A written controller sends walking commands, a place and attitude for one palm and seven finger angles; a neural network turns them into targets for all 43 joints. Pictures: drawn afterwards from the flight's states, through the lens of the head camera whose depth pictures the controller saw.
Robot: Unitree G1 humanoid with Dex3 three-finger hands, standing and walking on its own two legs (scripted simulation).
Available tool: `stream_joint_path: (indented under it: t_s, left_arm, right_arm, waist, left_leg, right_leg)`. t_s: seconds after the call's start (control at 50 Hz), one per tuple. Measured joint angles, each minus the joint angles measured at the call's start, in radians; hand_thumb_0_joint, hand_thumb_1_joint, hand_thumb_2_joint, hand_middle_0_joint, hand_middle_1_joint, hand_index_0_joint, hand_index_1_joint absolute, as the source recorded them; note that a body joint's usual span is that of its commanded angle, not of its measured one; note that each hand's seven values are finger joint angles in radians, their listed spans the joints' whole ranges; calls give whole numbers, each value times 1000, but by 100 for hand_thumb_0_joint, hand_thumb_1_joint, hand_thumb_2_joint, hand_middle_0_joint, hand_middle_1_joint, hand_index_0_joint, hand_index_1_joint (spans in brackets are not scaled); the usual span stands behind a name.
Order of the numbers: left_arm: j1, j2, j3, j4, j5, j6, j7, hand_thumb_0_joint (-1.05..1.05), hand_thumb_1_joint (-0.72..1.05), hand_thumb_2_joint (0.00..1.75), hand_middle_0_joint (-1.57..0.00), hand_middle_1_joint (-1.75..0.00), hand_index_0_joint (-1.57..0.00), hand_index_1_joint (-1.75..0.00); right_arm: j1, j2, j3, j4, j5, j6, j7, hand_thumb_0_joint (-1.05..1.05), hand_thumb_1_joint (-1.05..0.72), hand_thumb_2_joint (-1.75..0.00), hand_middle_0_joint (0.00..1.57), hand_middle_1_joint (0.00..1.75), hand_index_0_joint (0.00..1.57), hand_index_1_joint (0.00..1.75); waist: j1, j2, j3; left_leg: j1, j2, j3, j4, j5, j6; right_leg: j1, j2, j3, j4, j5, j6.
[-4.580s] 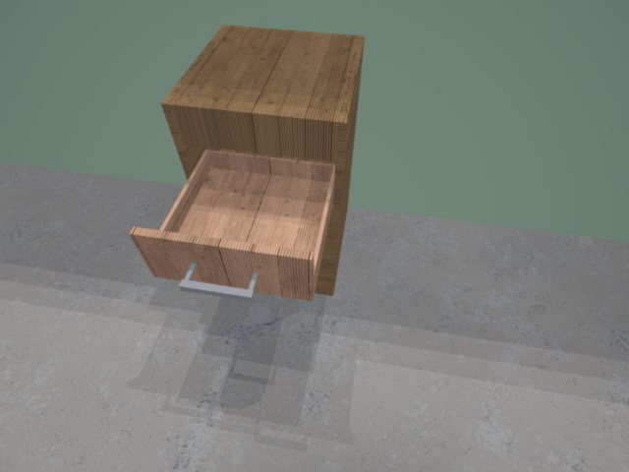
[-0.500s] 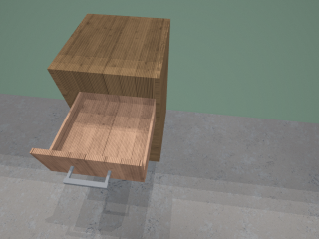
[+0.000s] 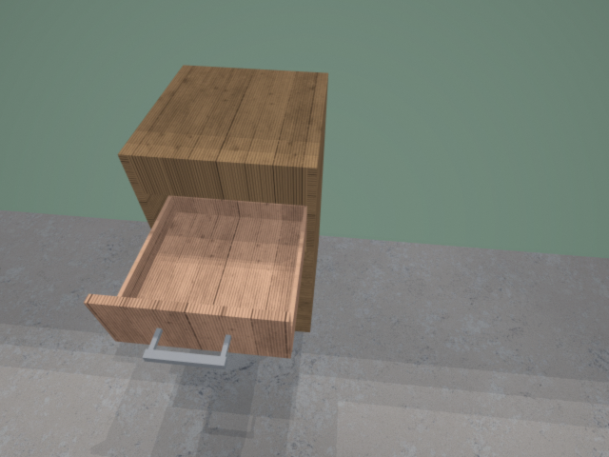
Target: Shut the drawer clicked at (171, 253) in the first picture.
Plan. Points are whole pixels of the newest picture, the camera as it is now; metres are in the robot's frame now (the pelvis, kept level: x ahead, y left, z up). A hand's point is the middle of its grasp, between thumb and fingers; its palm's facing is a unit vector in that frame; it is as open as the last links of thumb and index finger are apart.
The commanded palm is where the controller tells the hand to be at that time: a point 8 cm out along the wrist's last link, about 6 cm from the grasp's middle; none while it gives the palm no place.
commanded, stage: come to a stop and stand still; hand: left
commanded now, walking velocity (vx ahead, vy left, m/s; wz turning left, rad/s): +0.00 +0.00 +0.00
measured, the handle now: (188, 348) +0.35 +0.25 -0.22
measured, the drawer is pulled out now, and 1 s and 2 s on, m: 0.30 0.30 0.30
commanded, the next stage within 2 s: look again from close up in 0.22 s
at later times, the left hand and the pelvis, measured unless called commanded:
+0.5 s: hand out of the picture -0.01 +0.15 -0.17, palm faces +0.03 -0.99 -0.16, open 7.4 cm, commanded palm none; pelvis +0.02 +0.00 +0.00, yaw +0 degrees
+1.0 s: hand out of the picture +0.00 +0.15 -0.17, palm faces +0.03 -0.98 -0.17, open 7.4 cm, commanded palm none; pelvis +0.02 -0.01 +0.00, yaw +1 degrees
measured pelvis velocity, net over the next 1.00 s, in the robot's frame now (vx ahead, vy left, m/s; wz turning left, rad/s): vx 0.02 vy -0.01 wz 0.01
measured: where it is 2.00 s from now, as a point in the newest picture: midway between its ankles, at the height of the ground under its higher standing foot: outside the picture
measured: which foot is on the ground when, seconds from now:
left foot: down 0.00-1.00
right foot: down 0.00-1.00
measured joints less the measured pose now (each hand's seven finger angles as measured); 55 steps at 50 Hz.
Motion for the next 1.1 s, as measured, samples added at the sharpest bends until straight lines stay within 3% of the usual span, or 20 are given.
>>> stream_joint_path:
  t_s: [0.22, 0.48, 0.86, 1.1]
  left_arm:
    - [66, -14, -11, 72, -1, -5, 1, 0, 91, 90, -20, -30, -20, -30]
    - [45, -49, -21, 99, -2, -18, 7, 0, 90, 90, -20, -30, -20, -30]
    - [28, -34, -13, 90, -4, -20, 10, 0, 91, 90, -20, -30, -20, -30]
    - [48, -47, -12, 92, -3, -21, 8, 0, 91, 90, -20, -30, -20, -30]
  right_arm:
    - [10, 8, 8, 58, 9, -9, -2, 0, -91, -90, 20, 30, 20, 29]
    - [-18, 15, 10, 95, 14, -20, -12, 1, -91, -90, 20, 30, 20, 29]
    - [-3, 34, 14, 113, 14, -17, -13, 0, -91, -90, 20, 30, 20, 29]
    - [0, 28, 11, 110, 11, -1, -8, 0, -91, -90, 20, 30, 20, 29]
  waist:
    - [15, -7, 5]
    - [16, -13, -2]
    - [8, -14, 7]
    - [17, -10, 8]
  left_leg:
    - [19, -14, 0, -43, 15, 7]
    - [50, -10, -1, -48, 1, 1]
    - [69, 0, -11, -69, 10, -12]
    - [59, 5, -14, -57, 8, -18]
  right_leg:
    - [14, -13, 1, -29, 7, 11]
    - [47, -9, 0, -39, -5, 7]
    - [67, 1, -9, -59, 1, -5]
    - [60, 6, -12, -52, 1, -13]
